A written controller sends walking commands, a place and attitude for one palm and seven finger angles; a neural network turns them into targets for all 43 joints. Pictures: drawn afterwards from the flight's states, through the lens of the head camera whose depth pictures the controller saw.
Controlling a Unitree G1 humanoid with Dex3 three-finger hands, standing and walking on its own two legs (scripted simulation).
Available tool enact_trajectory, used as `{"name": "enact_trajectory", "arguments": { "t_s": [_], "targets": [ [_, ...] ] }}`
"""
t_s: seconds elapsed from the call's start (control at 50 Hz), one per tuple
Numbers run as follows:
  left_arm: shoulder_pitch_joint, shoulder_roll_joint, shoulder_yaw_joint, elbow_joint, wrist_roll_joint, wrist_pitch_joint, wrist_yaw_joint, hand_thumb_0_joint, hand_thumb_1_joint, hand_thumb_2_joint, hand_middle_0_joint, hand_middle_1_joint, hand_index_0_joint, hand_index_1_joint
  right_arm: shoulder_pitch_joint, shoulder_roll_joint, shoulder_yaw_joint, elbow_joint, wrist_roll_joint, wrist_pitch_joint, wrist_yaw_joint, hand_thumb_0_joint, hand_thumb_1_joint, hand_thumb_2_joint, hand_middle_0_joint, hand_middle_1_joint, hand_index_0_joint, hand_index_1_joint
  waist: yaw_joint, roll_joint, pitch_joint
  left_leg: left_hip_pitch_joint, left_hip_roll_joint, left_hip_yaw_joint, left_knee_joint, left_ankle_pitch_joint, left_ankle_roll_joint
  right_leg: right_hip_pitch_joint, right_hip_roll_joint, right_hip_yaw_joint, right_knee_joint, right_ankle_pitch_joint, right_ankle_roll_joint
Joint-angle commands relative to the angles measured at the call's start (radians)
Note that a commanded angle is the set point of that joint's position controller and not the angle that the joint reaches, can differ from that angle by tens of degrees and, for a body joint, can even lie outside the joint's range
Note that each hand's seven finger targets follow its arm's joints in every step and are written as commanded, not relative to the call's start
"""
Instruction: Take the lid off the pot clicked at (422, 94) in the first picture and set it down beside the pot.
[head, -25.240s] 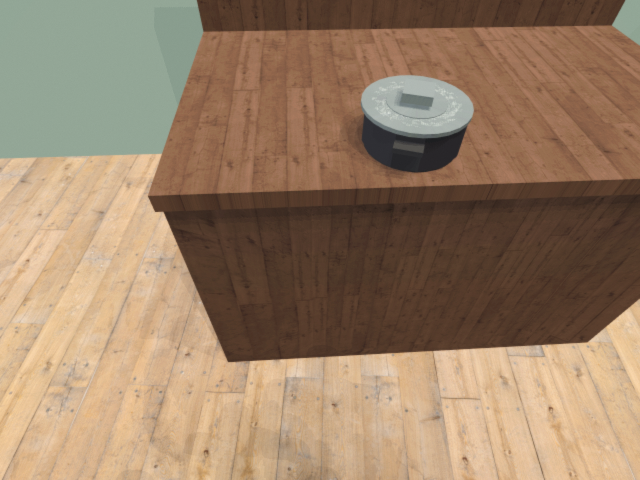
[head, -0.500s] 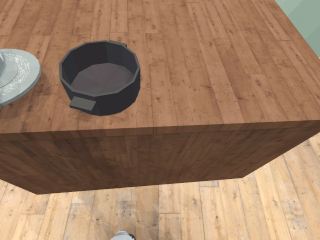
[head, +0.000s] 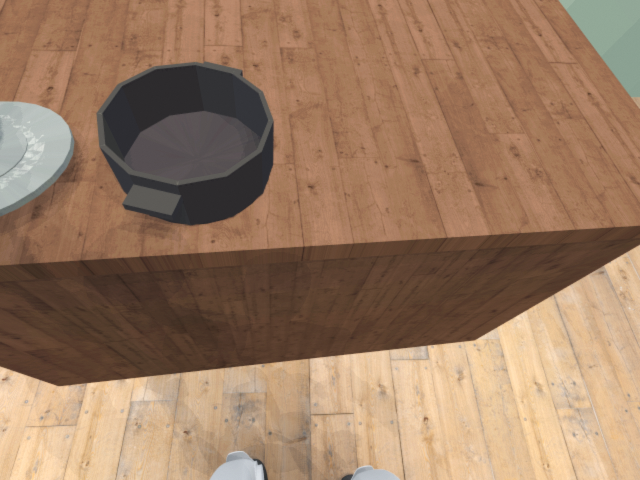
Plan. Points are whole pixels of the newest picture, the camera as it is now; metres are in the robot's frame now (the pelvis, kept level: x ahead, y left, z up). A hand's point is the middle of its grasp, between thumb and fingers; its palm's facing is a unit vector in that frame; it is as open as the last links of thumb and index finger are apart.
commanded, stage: lower the lid onto the table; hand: left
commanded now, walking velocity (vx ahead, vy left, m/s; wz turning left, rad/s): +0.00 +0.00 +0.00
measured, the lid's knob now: out of the picture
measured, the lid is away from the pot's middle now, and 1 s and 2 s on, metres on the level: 0.24 0.24 0.24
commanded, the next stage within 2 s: open the fingers wide in 0.38 s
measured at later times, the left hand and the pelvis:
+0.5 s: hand out of the picture +0.49 +0.34 +0.11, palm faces -0.45 -0.22 -0.86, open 8.8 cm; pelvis -0.01 +0.00 -0.01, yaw +0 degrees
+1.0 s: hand out of the picture +0.46 +0.35 +0.10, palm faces -0.43 -0.12 -0.89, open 8.8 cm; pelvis -0.01 +0.00 -0.01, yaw +1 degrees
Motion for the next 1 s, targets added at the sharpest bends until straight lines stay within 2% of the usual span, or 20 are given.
{"name": "enact_trajectory", "arguments": {
  "t_s": [0.0, 0.06, 0.08, 0.16, 0.2, 0.26, 0.28, 0.32, 0.4, 0.44, 0.46, 0.48, 0.54, 0.56, 0.64, 0.74, 0.76, 0.8, 0.88, 0.98],
  "targets": [
    [-0.483, 0.248, 0.013, -0.205, -0.007, -0.007, 0.045, 0.0, 0.525, 0.928, -0.815, -1.103, -0.768, -1.073, 0.161, -0.214, -0.065, -0.03, -0.008, -0.006, -0.022, 0.0, -0.9, -0.9, 0.2, 0.3, 0.2, 0.3, -0.005, 0.212, -0.446, 0.616, -0.02, -0.031, -0.03, 0.421, 0.012, -0.141, 0.084, -0.09, -0.056, 0.242, -0.061],
    [-0.556, 0.265, 0.024, -0.287, -0.006, -0.016, 0.054, 0.0, 0.525, 0.928, -0.815, -1.103, -0.768, -1.073, 0.165, -0.213, -0.069, -0.023, -0.015, -0.007, -0.026, 0.0, -0.9, -0.9, 0.2, 0.3, 0.2, 0.3, 0.002, 0.291, -0.526, 0.687, -0.009, -0.047, -0.027, 0.465, 0.006, -0.16, 0.086, -0.088, -0.048, 0.224, -0.063],
    [-0.535, 0.218, -0.002, -0.254, -0.007, -0.014, 0.052, 0.0, 0.525, 0.928, -0.815, -1.103, -0.768, -1.073, 0.17, -0.208, -0.069, -0.023, -0.013, -0.012, -0.027, 0.0, -0.9, -0.9, 0.2, 0.3, 0.2, 0.3, -0.005, 0.28, -0.508, 0.689, -0.012, -0.052, -0.02, 0.473, 0.007, -0.181, 0.086, -0.093, -0.047, 0.226, -0.065],
    [-0.531, 0.26, 0.03, -0.25, -0.008, -0.02, 0.057, 0.0, 0.525, 0.928, -0.815, -1.103, -0.768, -1.073, 0.172, -0.213, -0.068, -0.016, -0.014, -0.012, -0.029, 0.0, -0.9, -0.9, 0.2, 0.3, 0.2, 0.3, -0.006, 0.242, -0.516, 0.654, -0.011, -0.045, -0.017, 0.446, 0.009, -0.164, 0.087, -0.089, -0.039, 0.229, -0.06],
    [-0.468, 0.227, 0.01, -0.177, -0.009, -0.019, 0.056, 0.0, 0.525, 0.928, -0.815, -1.103, -0.768, -1.073, 0.17, -0.211, -0.062, -0.022, -0.01, -0.013, -0.029, 0.0, -0.9, -0.9, 0.2, 0.3, 0.2, 0.3, -0.011, 0.196, -0.449, 0.595, -0.016, -0.041, -0.018, 0.397, 0.01, -0.172, 0.087, -0.093, -0.036, 0.222, -0.064],
    [-0.509, 0.245, 0.019, -0.213, 0.003, -0.021, 0.066, 0.0, 0.525, 0.928, -0.815, -1.103, -0.768, -1.073, 0.174, -0.208, -0.063, -0.021, -0.015, -0.006, -0.026, 0.0, -0.9, -0.9, 0.2, 0.3, 0.2, 0.3, -0.003, 0.262, -0.491, 0.63, -0.013, -0.047, -0.007, 0.444, 0.003, -0.187, 0.089, -0.089, -0.026, 0.217, -0.066],
    [-0.472, 0.207, -0.002, -0.164, 0.002, -0.019, 0.064, 0.0, 0.525, 0.928, -0.815, -1.103, -0.768, -1.073, 0.173, -0.207, -0.062, -0.026, -0.013, -0.008, -0.026, 0.0, -0.9, -0.9, 0.2, 0.3, 0.2, 0.3, -0.012, 0.218, -0.456, 0.604, -0.018, -0.048, -0.003, 0.425, 0.007, -0.195, 0.09, -0.095, -0.024, 0.217, -0.067],
    [-0.463, 0.234, 0.011, -0.156, 0.002, -0.017, 0.064, 0.0, 0.525, 0.928, -0.815, -1.103, -0.768, -1.073, 0.17, -0.209, -0.059, -0.032, -0.012, -0.006, -0.026, 0.0, -0.9, -0.9, 0.2, 0.3, 0.2, 0.3, -0.012, 0.18, -0.445, 0.551, -0.025, -0.036, -0.006, 0.365, 0.012, -0.164, 0.09, -0.09, -0.023, 0.215, -0.065],
    [-0.439, 0.222, -0.004, -0.133, 0.002, -0.016, 0.065, 0.0, 0.525, 0.928, -0.815, -1.103, -0.768, -1.073, 0.167, -0.209, -0.055, -0.039, -0.007, -0.003, -0.028, 0.0, -0.9, -0.9, 0.2, 0.3, 0.2, 0.3, -0.017, 0.178, -0.427, 0.525, -0.024, -0.03, -0.002, 0.341, 0.012, -0.176, 0.087, -0.09, -0.013, 0.208, -0.066],
    [-0.445, 0.216, -0.001, -0.17, -0.006, -0.024, 0.065, 0.0, 0.525, 0.928, -0.815, -1.103, -0.768, -1.073, 0.162, -0.205, -0.049, -0.038, -0.008, -0.003, -0.031, 0.0, -0.9, -0.9, 0.2, 0.3, 0.2, 0.3, -0.007, 0.189, -0.442, 0.538, -0.022, -0.025, 0.001, 0.381, 0.015, -0.172, 0.089, -0.096, -0.002, 0.212, -0.068],
    [-0.246, 0.266, 0.113, -0.235, 0.003, -0.022, 0.077, 0.0, 0.525, 0.928, -0.815, -1.103, -0.768, -1.073, 0.167, -0.19, -0.074, -0.079, -0.008, 0.01, -0.006, 0.0, -0.9, -0.9, 0.2, 0.3, 0.2, 0.3, 0.079, 0.223, -0.536, 0.592, -0.034, -0.041, 0.006, 0.492, -0.002, -0.121, 0.091, -0.103, 0.015, 0.236, -0.078],
    [-0.167, 0.294, 0.161, -0.31, 0.018, -0.067, 0.091, 0.0, 0.516, 0.914, -0.801, -1.101, -0.756, -1.072, 0.153, -0.192, -0.077, -0.1, -0.019, 0.025, -0.002, 0.0, -0.9, -0.9, 0.2, 0.3, 0.2, 0.3, 0.074, 0.198, -0.52, 0.592, -0.025, -0.041, 0.022, 0.558, -0.005, -0.146, 0.093, -0.106, 0.019, 0.258, -0.082],
    [-0.263, 0.265, 0.134, -0.398, -0.009, -0.095, 0.097, 0.0, 0.484, 0.874, -0.761, -1.093, -0.719, -1.066, 0.123, -0.192, -0.079, -0.098, -0.014, 0.058, -0.001, 0.0, -0.9, -0.9, 0.2, 0.3, 0.2, 0.3, 0.043, 0.161, -0.478, 0.569, -0.031, -0.026, 0.013, 0.477, 0.014, -0.137, 0.087, -0.094, -0.005, 0.24, -0.072],
    [-0.301, 0.337, 0.176, -0.411, 0.0, -0.094, 0.106, 0.0, 0.473, 0.862, -0.748, -1.09, -0.707, -1.063, 0.13, -0.201, -0.084, -0.092, -0.016, 0.07, -0.004, 0.0, -0.9, -0.9, 0.2, 0.3, 0.2, 0.3, 0.041, 0.168, -0.517, 0.58, -0.028, -0.033, 0.003, 0.424, 0.012, -0.125, 0.086, -0.083, -0.013, 0.218, -0.068],
    [-0.259, 0.272, 0.129, -0.418, -0.01, -0.116, 0.105, 0.0, 0.422, 0.828, -0.698, -1.07, -0.662, -1.047, 0.111, -0.191, -0.077, -0.096, -0.007, 0.069, -0.006, 0.0, -0.9, -0.9, 0.2, 0.3, 0.2, 0.3, 0.049, 0.229, -0.475, 0.614, -0.029, -0.034, -0.002, 0.437, 0.007, -0.17, 0.087, -0.098, -0.009, 0.186, -0.081],
    [-0.279, 0.214, 0.084, -0.425, -0.033, -0.125, 0.099, 0.0, 0.352, 0.799, -0.641, -1.039, -0.611, -1.019, 0.097, -0.188, -0.076, -0.09, -0.007, 0.066, -0.006, 0.0, -0.9, -0.9, 0.2, 0.3, 0.2, 0.3, 0.036, 0.202, -0.445, 0.612, -0.031, -0.034, -0.007, 0.391, 0.014, -0.175, 0.084, -0.096, -0.023, 0.177, -0.081],
    [-0.294, 0.265, 0.118, -0.418, -0.023, -0.121, 0.105, 0.0, 0.338, 0.793, -0.63, -1.032, -0.601, -1.013, 0.103, -0.193, -0.08, -0.081, -0.011, 0.07, -0.007, 0.0, -0.9, -0.9, 0.2, 0.3, 0.2, 0.3, 0.035, 0.205, -0.474, 0.622, -0.028, -0.042, -0.003, 0.394, 0.011, -0.17, 0.084, -0.086, -0.022, 0.185, -0.077],
    [-0.274, 0.219, 0.083, -0.367, -0.031, -0.121, 0.099, 0.0, 0.31, 0.783, -0.607, -1.017, -0.581, -1.0, 0.097, -0.193, -0.077, -0.081, -0.006, 0.066, -0.007, 0.0, -0.9, -0.9, 0.2, 0.3, 0.2, 0.3, 0.021, 0.157, -0.412, 0.57, -0.035, -0.038, -0.009, 0.319, 0.013, -0.181, 0.081, -0.09, -0.028, 0.164, -0.077],
    [-0.289, 0.186, 0.051, -0.361, -0.03, -0.126, 0.101, 0.0, 0.252, 0.762, -0.563, -0.988, -0.541, -0.974, 0.088, -0.188, -0.074, -0.079, -0.006, 0.058, -0.011, 0.0, -0.9, -0.9, 0.2, 0.3, 0.2, 0.3, 0.023, 0.183, -0.415, 0.582, -0.037, -0.044, -0.009, 0.308, 0.011, -0.2, 0.081, -0.092, -0.023, 0.144, -0.081],
    [-0.298, 0.216, 0.074, -0.373, -0.033, -0.132, 0.099, 0.0, 0.179, 0.74, -0.509, -0.95, -0.493, -0.939, 0.086, -0.189, -0.074, -0.077, -0.007, 0.058, -0.013, 0.0, -0.9, -0.9, 0.2, 0.3, 0.2, 0.3, 0.028, 0.181, -0.458, 0.585, -0.039, -0.039, 0.001, 0.336, 0.012, -0.174, 0.08, -0.087, -0.014, 0.176, -0.079]
  ]
}}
